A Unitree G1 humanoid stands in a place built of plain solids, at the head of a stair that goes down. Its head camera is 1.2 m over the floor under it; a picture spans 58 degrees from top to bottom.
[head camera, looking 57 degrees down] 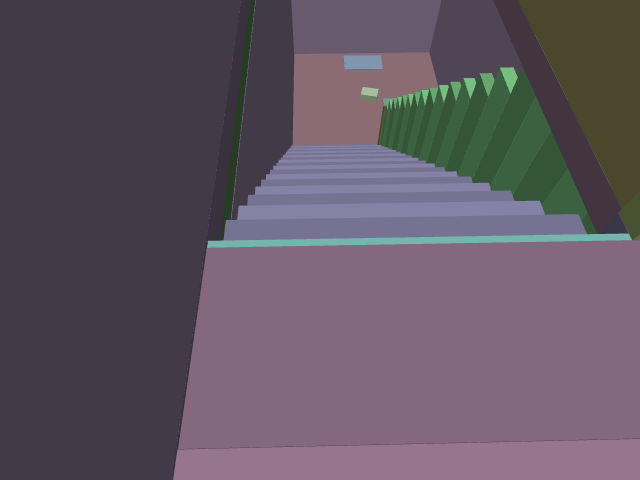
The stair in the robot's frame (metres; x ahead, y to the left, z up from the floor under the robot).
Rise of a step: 0.20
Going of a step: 0.23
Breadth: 1.42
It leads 1 degrees to the left of straight ahead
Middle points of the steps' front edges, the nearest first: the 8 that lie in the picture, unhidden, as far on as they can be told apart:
0.79 -0.34 0.00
1.02 -0.33 -0.20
1.25 -0.33 -0.41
1.48 -0.32 -0.61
1.71 -0.32 -0.82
1.94 -0.31 -1.02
2.17 -0.31 -1.23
2.40 -0.30 -1.43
